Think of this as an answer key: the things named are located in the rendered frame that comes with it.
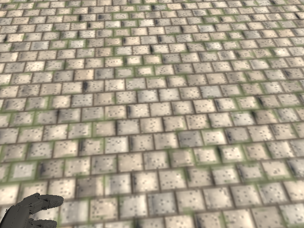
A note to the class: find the left robot hand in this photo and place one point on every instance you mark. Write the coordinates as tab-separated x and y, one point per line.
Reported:
18	215

